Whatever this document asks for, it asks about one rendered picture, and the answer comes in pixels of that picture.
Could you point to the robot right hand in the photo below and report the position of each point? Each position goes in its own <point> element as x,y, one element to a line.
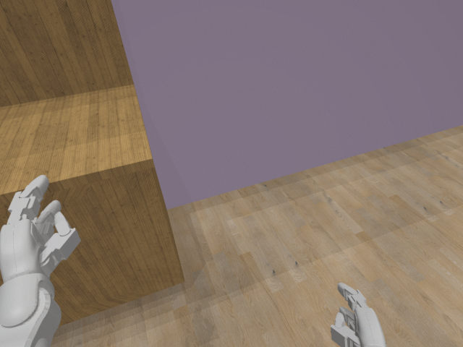
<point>364,326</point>

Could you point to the robot left hand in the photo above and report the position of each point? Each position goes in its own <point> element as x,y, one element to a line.
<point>28,244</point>

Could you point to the counter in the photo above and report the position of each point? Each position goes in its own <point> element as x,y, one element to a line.
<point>69,111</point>

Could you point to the robot left forearm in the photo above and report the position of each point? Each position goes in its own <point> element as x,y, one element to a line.
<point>29,316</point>

